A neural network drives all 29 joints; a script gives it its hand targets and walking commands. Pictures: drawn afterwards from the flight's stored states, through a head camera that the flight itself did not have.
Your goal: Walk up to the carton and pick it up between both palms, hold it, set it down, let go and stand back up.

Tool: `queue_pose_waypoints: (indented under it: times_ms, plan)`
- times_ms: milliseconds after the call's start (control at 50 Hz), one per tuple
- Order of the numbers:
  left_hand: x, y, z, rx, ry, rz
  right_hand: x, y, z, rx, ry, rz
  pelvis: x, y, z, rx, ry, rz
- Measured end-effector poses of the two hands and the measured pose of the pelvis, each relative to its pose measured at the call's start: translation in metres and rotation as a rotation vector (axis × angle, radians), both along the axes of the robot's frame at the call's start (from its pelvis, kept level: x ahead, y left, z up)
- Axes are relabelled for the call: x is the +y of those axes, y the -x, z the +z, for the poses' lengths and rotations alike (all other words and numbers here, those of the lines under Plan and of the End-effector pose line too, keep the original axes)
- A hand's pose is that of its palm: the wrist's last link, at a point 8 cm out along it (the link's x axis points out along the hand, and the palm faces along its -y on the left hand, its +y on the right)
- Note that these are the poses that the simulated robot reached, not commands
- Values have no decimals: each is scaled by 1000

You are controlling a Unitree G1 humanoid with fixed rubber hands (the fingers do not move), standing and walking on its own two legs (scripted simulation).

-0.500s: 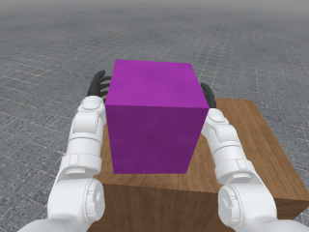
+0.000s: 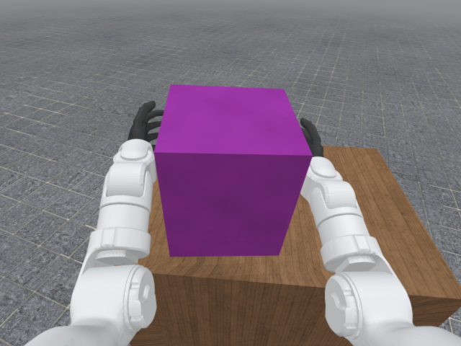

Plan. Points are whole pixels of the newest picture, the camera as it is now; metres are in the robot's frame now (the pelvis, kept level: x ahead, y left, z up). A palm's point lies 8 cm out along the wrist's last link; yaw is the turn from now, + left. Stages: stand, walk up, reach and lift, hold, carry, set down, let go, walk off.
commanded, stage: hold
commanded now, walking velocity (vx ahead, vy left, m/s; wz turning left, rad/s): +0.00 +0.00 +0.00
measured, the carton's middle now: (226, 173) +0.38 +0.02 +0.15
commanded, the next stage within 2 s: none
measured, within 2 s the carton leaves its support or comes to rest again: neither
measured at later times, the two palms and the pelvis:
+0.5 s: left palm (139, 146) +0.37 +0.17 +0.21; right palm (310, 158) +0.37 -0.13 +0.19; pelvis +0.00 +0.00 +0.00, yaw +0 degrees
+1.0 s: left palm (139, 147) +0.37 +0.17 +0.21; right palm (310, 157) +0.37 -0.13 +0.19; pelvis +0.00 +0.00 +0.00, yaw +0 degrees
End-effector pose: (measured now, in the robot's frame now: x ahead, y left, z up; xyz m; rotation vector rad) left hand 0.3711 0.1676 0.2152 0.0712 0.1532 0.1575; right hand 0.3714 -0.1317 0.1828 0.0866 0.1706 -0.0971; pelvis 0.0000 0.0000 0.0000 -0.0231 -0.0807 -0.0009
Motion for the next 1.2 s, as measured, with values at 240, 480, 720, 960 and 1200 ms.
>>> queue_pose_waypoints:
  times_ms: [240,480,720,960,1200]
  plan:
    - [0,0,-1,10,-3,0,0,-1,1,6,-2,2,-1,-1,0,1,-1,0]
    - [1,1,-1,3,-2,1,1,-2,5,-7,-1,3,-1,-2,1,0,-1,0]
    - [1,2,-2,7,-3,0,1,-2,5,-7,0,4,-1,-2,1,-2,-1,1]
    - [1,1,-4,12,-5,-1,0,-3,5,-5,1,4,-1,-2,1,-4,-2,1]
    - [2,4,-2,6,-4,-1,1,0,7,-13,3,5,-2,-1,1,-11,-2,1]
